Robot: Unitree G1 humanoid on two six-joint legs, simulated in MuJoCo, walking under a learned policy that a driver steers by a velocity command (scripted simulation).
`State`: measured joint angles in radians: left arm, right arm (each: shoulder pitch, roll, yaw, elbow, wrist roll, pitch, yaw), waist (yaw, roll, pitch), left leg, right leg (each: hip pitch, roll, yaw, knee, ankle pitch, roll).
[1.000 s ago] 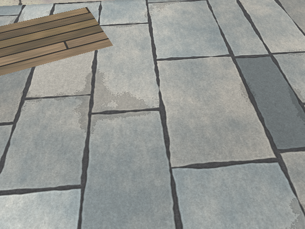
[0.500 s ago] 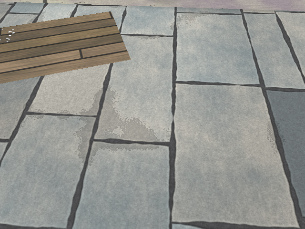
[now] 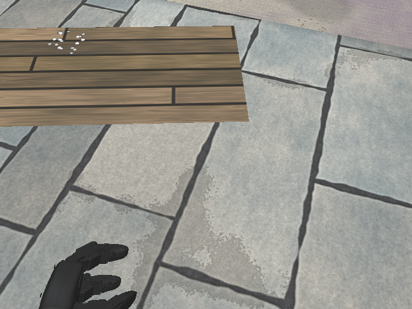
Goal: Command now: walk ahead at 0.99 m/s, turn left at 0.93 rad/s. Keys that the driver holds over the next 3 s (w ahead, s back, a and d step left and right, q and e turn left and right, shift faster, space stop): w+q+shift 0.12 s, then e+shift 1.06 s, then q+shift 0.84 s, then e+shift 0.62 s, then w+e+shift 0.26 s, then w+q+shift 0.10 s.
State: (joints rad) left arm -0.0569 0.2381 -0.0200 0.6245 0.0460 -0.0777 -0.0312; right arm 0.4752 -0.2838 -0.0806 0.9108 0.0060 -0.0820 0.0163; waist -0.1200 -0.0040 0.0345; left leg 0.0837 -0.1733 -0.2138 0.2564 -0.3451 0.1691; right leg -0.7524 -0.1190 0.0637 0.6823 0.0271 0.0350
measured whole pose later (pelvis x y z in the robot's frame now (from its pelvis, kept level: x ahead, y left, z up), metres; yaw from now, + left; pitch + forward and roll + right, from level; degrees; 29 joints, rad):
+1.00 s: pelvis +0.48 -0.05 +0.00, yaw -23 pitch +3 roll +3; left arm 0.22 0.33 0.08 0.58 0.00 0.02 0.00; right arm 0.06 -0.32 -0.10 0.75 -0.01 0.00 -0.03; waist 0.01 0.02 0.05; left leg -0.55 0.03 0.00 1.11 -0.46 -0.04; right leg -0.41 0.01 0.03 0.60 -0.23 -0.05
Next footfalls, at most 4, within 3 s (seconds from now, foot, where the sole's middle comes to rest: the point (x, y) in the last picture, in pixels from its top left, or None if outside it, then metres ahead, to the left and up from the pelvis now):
0.10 right None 0.32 -0.16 -0.77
0.46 left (156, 278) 0.56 0.11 -0.77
0.88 right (242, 279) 0.53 -0.16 -0.77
1.30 left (185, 247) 0.66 0.01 -0.77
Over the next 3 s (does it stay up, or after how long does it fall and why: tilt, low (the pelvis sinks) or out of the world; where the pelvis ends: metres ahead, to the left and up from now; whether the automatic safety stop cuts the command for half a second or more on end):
stays up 0.72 -0.06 0.00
